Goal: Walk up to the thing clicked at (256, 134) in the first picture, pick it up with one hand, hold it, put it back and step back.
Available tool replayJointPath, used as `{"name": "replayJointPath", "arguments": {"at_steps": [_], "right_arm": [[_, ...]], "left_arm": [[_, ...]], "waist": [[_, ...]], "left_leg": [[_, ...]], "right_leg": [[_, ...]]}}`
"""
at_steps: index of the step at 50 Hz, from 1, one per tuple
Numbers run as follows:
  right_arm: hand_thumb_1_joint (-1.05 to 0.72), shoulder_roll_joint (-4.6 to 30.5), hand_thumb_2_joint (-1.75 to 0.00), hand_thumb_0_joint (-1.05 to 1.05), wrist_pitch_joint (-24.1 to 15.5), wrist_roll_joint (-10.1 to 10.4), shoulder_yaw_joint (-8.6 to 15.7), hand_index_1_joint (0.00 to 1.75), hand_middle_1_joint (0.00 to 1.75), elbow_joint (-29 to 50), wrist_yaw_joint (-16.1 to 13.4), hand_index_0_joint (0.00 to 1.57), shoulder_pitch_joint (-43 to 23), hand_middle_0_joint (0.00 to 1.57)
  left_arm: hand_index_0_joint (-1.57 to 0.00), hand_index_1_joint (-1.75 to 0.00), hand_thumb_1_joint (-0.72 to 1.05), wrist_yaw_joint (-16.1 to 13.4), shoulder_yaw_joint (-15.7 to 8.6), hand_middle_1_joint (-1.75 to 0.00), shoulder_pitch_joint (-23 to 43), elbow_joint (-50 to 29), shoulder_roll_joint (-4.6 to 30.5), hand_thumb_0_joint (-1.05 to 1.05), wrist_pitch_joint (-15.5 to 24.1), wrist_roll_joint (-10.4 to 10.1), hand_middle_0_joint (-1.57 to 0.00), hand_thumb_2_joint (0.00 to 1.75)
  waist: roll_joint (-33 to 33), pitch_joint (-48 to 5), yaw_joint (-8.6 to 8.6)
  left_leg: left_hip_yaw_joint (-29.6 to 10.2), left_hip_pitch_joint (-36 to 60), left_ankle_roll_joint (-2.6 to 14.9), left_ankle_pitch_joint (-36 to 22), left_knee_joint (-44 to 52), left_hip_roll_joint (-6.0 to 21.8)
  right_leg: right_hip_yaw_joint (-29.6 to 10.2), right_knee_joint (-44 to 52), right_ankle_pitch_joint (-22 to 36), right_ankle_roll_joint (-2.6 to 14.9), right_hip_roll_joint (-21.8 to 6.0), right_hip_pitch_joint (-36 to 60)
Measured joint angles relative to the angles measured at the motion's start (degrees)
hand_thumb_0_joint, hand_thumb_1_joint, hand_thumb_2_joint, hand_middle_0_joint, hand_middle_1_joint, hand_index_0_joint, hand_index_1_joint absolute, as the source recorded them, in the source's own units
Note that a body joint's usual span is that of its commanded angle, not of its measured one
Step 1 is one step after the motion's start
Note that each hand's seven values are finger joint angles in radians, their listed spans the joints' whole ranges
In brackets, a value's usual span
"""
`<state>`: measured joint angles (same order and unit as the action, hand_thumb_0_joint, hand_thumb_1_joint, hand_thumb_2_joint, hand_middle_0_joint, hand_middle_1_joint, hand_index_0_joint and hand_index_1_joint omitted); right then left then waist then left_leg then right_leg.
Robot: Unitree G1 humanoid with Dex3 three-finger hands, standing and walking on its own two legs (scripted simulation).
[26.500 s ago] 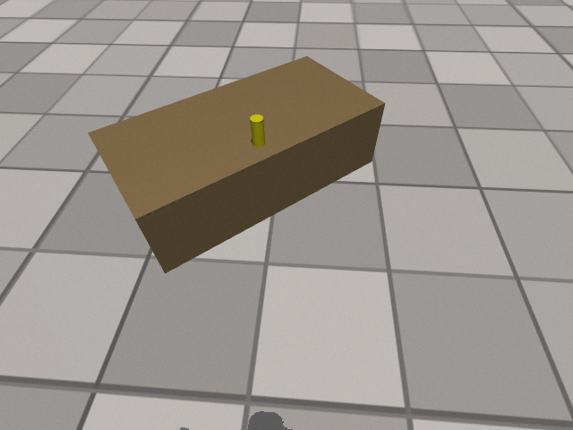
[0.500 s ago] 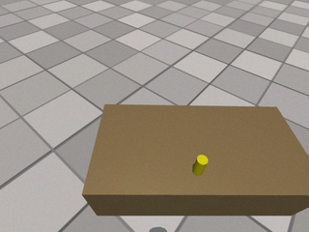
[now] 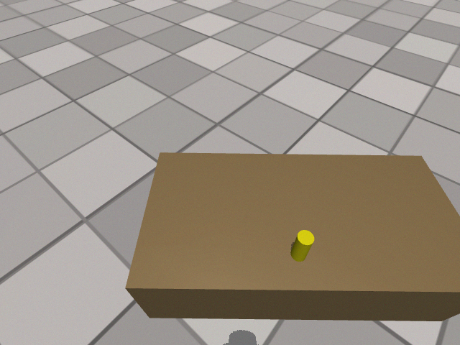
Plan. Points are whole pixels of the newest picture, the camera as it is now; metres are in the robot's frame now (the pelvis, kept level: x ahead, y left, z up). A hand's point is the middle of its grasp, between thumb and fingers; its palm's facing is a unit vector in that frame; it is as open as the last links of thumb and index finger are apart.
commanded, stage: stand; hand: right
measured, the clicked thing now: (301, 246) +0.47 -0.21 -0.36
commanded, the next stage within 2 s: step back in 1.92 s
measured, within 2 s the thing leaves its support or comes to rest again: neither
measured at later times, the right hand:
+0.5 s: hand out of the picture +0.08 -0.26 -0.15, palm faces -0.02 +0.93 -0.36, open 7.4 cm
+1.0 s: hand out of the picture +0.09 -0.26 -0.16, palm faces -0.03 +0.94 -0.35, open 7.4 cm
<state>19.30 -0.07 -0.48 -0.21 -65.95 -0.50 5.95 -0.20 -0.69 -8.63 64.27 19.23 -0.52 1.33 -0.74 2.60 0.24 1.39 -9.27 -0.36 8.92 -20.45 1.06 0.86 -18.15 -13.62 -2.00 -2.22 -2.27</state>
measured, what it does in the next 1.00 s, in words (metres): stands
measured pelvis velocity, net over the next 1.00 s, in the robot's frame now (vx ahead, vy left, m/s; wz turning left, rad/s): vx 0.01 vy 0.00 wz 0.02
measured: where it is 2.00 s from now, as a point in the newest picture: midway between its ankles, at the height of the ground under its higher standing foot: outside the picture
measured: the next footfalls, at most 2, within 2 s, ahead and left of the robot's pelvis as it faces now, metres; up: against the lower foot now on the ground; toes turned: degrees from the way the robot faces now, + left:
none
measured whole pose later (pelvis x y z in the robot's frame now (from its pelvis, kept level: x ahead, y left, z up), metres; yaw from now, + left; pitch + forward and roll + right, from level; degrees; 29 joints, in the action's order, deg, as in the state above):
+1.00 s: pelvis +0.01 +0.00 +0.00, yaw +1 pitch -2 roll +0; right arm 19.7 -0.2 -0.4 -0.2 -65.5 -0.2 5.6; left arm -0.1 -0.6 -8.1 63.3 19.6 -0.1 1.2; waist -0.5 2.8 0.2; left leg 0.3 -8.7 -0.6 9.4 -20.1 0.8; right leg 2.0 -17.0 -14.1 -1.8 -2.3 -0.9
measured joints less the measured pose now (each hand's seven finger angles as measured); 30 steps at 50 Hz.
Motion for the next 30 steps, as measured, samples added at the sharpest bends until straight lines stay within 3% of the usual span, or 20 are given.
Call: {"name": "replayJointPath", "arguments": {"at_steps": [30], "right_arm": [[-0.90, 0.3, -0.90, 0.00, -0.2, 0.0, -0.1, 0.30, 0.30, 0.3, 0.1, 0.20, -0.3, 0.21]], "left_arm": [[-0.20, -0.30, 0.91, 0.1, -0.1, -0.30, 0.7, -0.8, 0.3, 0.00, 0.2, -0.1, -0.20, 0.89]], "waist": [[-0.1, 0.3, -0.01]], "left_leg": [[-0.5, 0.5, -0.20, 0.5, 0.4, -0.1]], "right_leg": [[0.6, 1.0, -0.4, 0.14, -0.1, 1.1]]}}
